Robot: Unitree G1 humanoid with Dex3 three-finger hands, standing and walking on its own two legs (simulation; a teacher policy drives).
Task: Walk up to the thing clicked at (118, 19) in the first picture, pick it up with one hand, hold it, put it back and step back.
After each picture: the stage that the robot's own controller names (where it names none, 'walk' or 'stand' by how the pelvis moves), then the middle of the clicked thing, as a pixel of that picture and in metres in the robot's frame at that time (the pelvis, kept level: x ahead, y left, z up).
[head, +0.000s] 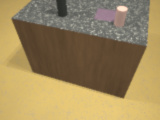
stand; (120, 16) +0.92 -0.26 -0.08
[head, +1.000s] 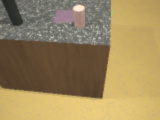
walk; (79, 16) +0.85 +0.04 -0.05
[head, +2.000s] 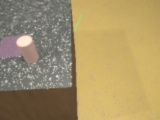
stand; (28, 49) +0.55 +0.27 -0.04
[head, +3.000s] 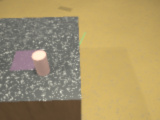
stand; (41, 63) +0.55 +0.21 -0.07
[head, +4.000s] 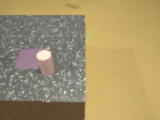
stand; (46, 63) +0.54 +0.18 -0.07
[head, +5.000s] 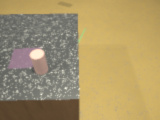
stand; (39, 62) +0.55 +0.21 -0.08
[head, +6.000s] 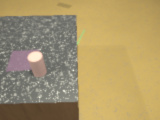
stand; (37, 64) +0.54 +0.22 -0.08
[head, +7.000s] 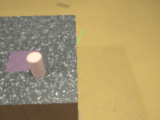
stand; (36, 65) +0.53 +0.22 -0.08
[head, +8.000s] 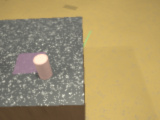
rise first; (43, 67) +0.52 +0.22 -0.07
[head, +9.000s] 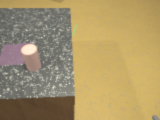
go down; (31, 58) +0.55 +0.21 -0.05
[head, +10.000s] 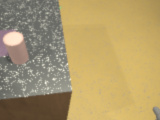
go down; (17, 48) +0.52 +0.21 -0.01
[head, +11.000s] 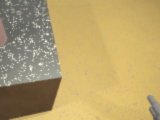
close in; out of the picture +0.53 +0.22 +0.02
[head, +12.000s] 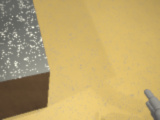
close; out of the picture +0.55 +0.23 +0.04
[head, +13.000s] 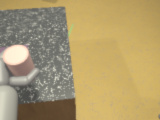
lift; (21, 65) +0.37 +0.18 +0.12
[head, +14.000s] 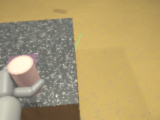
hold; (27, 77) +0.32 +0.17 +0.13
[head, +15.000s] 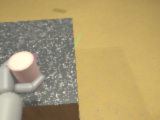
hold; (27, 73) +0.33 +0.17 +0.14
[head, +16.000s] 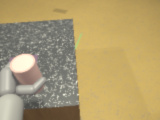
hold; (29, 75) +0.33 +0.17 +0.13
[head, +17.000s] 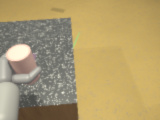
crouch; (24, 65) +0.37 +0.18 +0.13
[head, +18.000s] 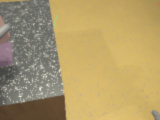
lower; out of the picture +0.50 +0.23 +0.16
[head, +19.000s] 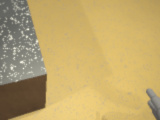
lower; out of the picture +0.54 +0.24 +0.04
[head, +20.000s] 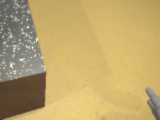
lower; out of the picture +0.53 +0.24 +0.04
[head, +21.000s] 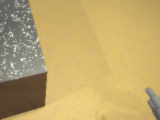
lower; out of the picture +0.54 +0.24 +0.04
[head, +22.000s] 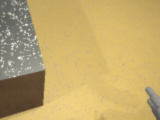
lower; out of the picture +0.54 +0.24 +0.04
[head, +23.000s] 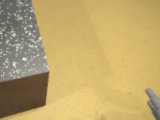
loosen; out of the picture +0.54 +0.24 +0.04
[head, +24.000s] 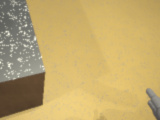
rise; out of the picture +0.54 +0.25 +0.04
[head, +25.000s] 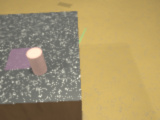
sink last; (37, 61) +0.52 +0.23 -0.03
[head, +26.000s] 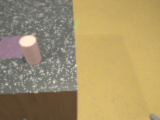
stand; (31, 50) +0.54 +0.23 -0.01
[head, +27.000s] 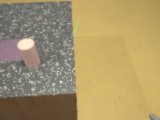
stand; (29, 53) +0.53 +0.23 -0.01
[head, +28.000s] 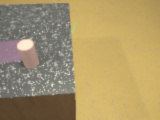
stand; (28, 54) +0.54 +0.23 -0.01
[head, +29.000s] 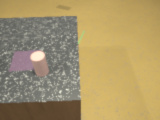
stand; (40, 64) +0.55 +0.21 -0.08
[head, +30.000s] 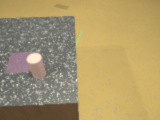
stand; (36, 66) +0.53 +0.22 -0.08
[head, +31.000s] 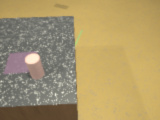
stand; (35, 66) +0.53 +0.23 -0.08
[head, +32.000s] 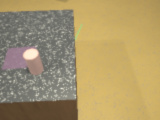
walk; (34, 62) +0.53 +0.23 -0.08
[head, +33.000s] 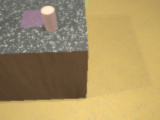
walk; (49, 19) +0.74 +0.17 -0.06
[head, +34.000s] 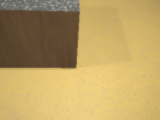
walk; out of the picture +1.09 +0.19 -0.06
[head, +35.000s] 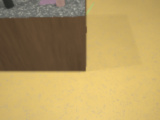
stand; out of the picture +1.18 +0.18 -0.06
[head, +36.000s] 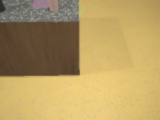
stand; (53, 1) +1.14 +0.19 -0.08
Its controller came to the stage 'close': yes
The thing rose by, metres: 0.21
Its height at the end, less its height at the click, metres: +0.00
